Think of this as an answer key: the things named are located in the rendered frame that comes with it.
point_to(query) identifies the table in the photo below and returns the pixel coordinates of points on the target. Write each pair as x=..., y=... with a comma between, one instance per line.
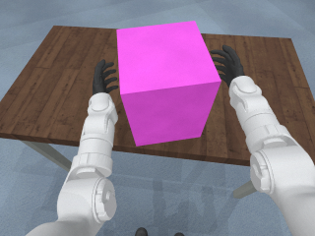
x=48, y=102

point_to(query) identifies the left robot forearm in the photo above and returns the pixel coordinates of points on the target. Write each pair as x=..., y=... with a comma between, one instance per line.
x=94, y=154

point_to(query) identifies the right robot forearm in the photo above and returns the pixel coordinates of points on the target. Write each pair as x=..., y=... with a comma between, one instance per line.
x=257, y=119

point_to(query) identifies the carton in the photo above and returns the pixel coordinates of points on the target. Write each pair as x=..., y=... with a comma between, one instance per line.
x=168, y=81

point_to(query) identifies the robot right hand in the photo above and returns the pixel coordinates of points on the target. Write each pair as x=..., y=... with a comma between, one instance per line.
x=232, y=66

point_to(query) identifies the robot left hand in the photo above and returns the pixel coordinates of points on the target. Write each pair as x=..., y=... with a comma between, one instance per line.
x=99, y=81

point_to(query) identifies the robot left upper arm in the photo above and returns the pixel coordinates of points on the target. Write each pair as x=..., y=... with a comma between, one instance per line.
x=83, y=206

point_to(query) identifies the robot right upper arm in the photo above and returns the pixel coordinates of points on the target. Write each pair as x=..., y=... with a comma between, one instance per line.
x=287, y=175

